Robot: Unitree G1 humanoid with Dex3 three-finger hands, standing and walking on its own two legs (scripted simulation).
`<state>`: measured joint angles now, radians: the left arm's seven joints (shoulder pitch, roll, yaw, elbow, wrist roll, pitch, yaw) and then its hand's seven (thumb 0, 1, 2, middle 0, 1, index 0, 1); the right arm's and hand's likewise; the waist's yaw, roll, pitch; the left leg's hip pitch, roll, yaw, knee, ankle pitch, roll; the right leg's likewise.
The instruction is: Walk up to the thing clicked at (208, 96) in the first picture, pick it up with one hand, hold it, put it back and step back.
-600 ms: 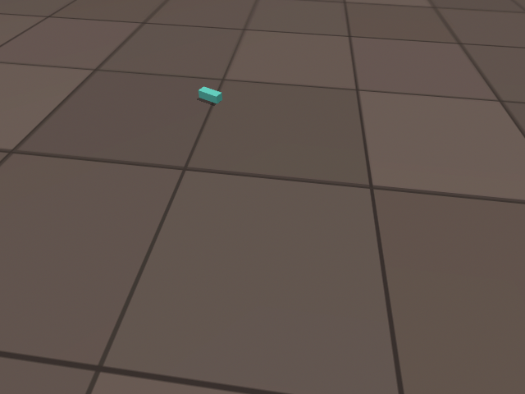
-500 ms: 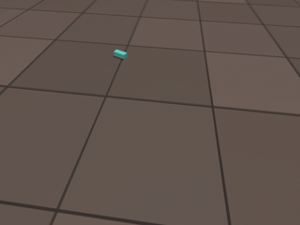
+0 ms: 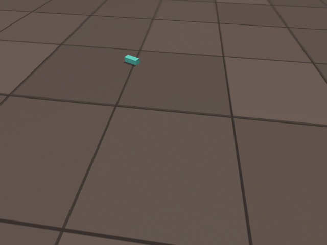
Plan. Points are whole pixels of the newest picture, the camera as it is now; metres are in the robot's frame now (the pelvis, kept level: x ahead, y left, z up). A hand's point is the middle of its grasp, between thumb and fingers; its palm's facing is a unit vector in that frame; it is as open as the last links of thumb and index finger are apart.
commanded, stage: stand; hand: left
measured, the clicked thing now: (132, 60) +2.20 +0.41 -0.75
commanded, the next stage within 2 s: walk up in 0.52 s
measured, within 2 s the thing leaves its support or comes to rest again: neither
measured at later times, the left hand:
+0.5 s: hand out of the picture +0.08 +0.25 -0.16, palm faces -0.03 -0.94 -0.34, open 7.4 cm
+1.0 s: hand (32, 225) +0.23 +0.39 -0.16, palm faces -0.20 -0.88 -0.42, open 7.4 cm
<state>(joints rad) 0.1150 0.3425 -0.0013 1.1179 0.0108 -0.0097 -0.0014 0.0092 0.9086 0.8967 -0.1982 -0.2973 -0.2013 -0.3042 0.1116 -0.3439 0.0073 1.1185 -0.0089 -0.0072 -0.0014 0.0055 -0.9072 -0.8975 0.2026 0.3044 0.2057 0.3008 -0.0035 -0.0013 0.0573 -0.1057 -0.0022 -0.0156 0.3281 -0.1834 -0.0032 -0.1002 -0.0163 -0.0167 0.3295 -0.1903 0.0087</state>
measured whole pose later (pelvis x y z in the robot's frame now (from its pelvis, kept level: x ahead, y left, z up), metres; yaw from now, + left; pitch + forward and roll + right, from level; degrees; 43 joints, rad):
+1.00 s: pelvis +0.12 +0.10 -0.01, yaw -9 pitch +0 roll +0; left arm 0.24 0.49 0.04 1.04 0.00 -0.04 -0.03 0.01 0.91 0.90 -0.20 -0.30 -0.20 -0.30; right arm 0.20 -0.41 -0.10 0.91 -0.04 -0.04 0.09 0.00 -0.91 -0.90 0.20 0.30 0.21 0.30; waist -0.03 -0.04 0.01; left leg -0.25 0.04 0.10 0.52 -0.27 0.02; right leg -0.45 -0.04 0.02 1.06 -0.39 -0.04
